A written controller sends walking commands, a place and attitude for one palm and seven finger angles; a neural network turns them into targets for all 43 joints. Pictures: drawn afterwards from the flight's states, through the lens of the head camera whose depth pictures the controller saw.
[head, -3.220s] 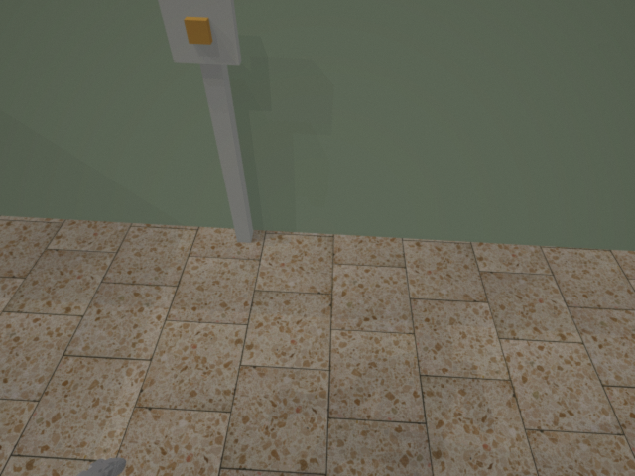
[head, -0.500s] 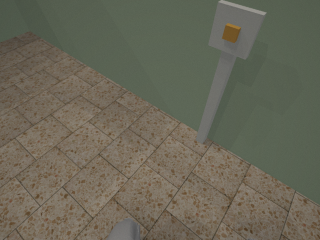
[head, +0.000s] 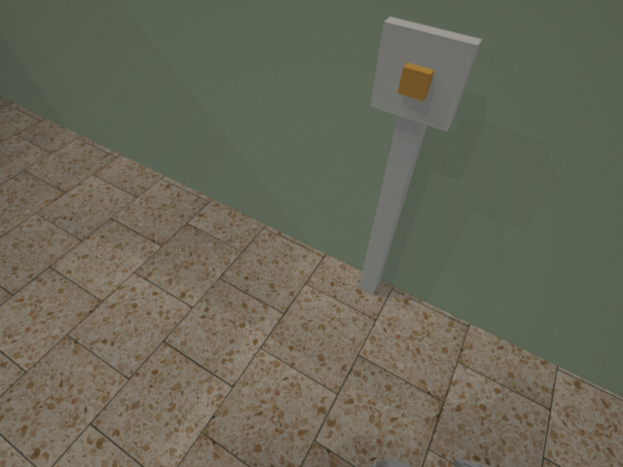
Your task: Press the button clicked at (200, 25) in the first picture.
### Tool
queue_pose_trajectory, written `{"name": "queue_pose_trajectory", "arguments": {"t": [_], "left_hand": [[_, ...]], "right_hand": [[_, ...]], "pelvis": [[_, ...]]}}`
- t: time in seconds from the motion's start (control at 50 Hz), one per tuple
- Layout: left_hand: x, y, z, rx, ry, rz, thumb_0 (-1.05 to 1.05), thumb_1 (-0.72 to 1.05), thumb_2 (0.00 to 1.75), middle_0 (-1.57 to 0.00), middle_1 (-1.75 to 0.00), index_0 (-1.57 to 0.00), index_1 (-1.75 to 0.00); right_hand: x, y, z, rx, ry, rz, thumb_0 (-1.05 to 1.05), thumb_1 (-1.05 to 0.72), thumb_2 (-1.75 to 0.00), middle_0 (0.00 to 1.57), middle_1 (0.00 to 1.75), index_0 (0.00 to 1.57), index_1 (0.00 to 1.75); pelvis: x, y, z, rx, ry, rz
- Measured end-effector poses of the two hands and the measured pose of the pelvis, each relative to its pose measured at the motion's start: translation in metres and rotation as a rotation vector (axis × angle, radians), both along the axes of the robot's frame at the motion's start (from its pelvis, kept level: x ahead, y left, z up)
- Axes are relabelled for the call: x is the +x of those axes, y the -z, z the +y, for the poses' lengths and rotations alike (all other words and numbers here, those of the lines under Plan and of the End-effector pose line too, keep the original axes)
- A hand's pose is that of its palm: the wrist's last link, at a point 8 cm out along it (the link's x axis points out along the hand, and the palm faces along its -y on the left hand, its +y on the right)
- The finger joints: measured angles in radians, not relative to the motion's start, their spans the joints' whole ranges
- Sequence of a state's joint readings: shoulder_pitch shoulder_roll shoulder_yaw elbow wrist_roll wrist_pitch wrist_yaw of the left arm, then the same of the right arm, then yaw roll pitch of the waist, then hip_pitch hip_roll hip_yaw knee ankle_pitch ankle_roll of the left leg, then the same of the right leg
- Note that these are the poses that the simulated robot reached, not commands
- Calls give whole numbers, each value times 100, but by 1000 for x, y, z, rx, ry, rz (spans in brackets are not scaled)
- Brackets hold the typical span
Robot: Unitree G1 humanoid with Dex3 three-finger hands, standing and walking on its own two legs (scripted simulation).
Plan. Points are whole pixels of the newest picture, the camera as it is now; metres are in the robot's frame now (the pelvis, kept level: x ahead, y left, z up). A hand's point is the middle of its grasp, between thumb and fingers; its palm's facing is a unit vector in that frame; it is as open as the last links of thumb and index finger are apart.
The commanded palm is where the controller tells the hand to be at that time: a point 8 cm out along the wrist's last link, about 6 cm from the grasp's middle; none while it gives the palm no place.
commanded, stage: turn to face it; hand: left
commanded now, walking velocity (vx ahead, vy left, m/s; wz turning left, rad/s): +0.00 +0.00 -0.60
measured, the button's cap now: (415, 81) +0.80 -0.14 +0.10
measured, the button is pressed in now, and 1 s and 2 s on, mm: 0 0 0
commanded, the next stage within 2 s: take the last steps up to it in 0.68 s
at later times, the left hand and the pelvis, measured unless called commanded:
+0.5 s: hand (222, 462) +0.15 +0.14 -0.15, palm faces -0.24 -0.94 -0.24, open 7.4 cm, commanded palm none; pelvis +0.01 -0.03 +0.00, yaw -16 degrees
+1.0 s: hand (215, 451) +0.16 +0.16 -0.17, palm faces -0.45 -0.88 -0.17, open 7.4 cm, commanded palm none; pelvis +0.03 +0.02 +0.01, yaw -26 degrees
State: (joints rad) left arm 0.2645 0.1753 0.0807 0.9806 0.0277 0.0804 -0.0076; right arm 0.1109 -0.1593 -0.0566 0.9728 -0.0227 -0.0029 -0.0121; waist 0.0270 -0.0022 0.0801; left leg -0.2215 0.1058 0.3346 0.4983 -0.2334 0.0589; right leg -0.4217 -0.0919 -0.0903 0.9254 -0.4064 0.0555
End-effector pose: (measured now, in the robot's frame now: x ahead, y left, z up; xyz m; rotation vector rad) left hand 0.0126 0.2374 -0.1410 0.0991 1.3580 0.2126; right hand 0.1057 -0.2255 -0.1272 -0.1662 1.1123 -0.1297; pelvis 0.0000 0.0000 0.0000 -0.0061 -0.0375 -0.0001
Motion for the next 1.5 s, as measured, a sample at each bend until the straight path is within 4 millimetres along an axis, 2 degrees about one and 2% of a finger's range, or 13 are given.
{"name": "queue_pose_trajectory", "arguments": {"t": [0.12, 0.18, 0.34, 0.48, 0.62, 0.86, 0.98, 1.1, 1.16, 1.22, 1.3, 1.42, 1.5], "left_hand": [[66, -8, -13, 76, 141, -120, 1, 91, 90, -19, -30, -20, -30], [88, -14, -23, 106, 198, -169, 0, 91, 90, -19, -30, -20, -30], [119, -29, -43, 92, 315, -173, 0, 90, 90, -20, -30, -21, -30], [139, -21, -47, 40, 374, -187, 1, 90, 90, -20, -30, -21, -30], [149, 4, -24, -11, 407, -153, 1, 90, 90, -20, -30, -21, -30], [157, -1, -2, -21, 482, -62, 1, 91, 90, -19, -30, -20, -30], [165, -4, -25, -32, 562, -31, 1, 91, 90, -19, -30, -20, -30], [191, -8, -76, -49, 629, -107, 1, 91, 90, -19, -30, -20, -30], [196, -6, -96, -51, 617, -166, 1, 91, 90, -19, -30, -20, -30], [194, -11, -96, -29, 558, -188, -1, 93, 90, -20, -30, -21, -30], [181, -12, -81, 12, 544, -102, -1, 95, 90, -20, -30, -21, -30], [158, -1, -65, 11, 501, 82, 0, 93, 90, -19, -30, -20, -30], [157, 13, -55, -8, 449, 187, 0, 91, 90, -20, -30, -21, -30]], "right_hand": [[-53, 27, -53, -5, 135, 94, -1, -92, -90, 20, 30, 20, 30], [-78, 34, -73, -15, 183, 149, 0, -92, -90, 20, 30, 20, 30], [-108, 14, -85, -23, 280, 158, 1, -91, -90, 20, 30, 20, 30], [-114, 6, -69, -37, 324, 151, 1, -91, -90, 20, 30, 20, 30], [-107, -2, -34, -75, 365, 85, 0, -91, -90, 20, 30, 20, 30], [-149, -13, 27, -33, 460, 172, 0, -91, -90, 20, 30, 21, 30], [-190, -7, 40, 14, 550, 240, 0, -91, -90, 20, 30, 21, 30], [-240, 8, 48, 91, 626, 368, 0, -91, -90, 20, 30, 20, 30], [-253, 20, 45, 131, 627, 433, 0, -91, -90, 20, 30, 20, 30], [-239, 18, 31, 146, 613, 441, 1, -91, -90, 20, 30, 20, 30], [-191, 16, 1, 123, 599, 345, 1, -91, -90, 20, 30, 20, 30], [-91, 13, -39, 75, 540, 195, 1, -91, -90, 20, 30, 20, 30], [-14, 13, -56, 32, 471, 121, 0, -91, -90, 20, 30, 20, 30]], "pelvis": [[4, 13, -24, 27, 81, 9], [3, 16, -33, 20, 115, 12], [5, 0, -41, 27, 207, 31], [8, -1, -29, 14, 269, 39], [12, 7, 3, -9, 329, 45], [20, -9, 27, -23, 417, 46], [25, -10, 19, -16, 455, 47], [31, -4, -5, 3, 474, 38], [36, 4, -20, 0, 468, 26], [46, 0, -31, -2, 471, 20], [65, -5, -41, 0, 467, 19], [106, -1, -46, -10, 458, 25], [145, 9, -44, -19, 451, 27]]}}
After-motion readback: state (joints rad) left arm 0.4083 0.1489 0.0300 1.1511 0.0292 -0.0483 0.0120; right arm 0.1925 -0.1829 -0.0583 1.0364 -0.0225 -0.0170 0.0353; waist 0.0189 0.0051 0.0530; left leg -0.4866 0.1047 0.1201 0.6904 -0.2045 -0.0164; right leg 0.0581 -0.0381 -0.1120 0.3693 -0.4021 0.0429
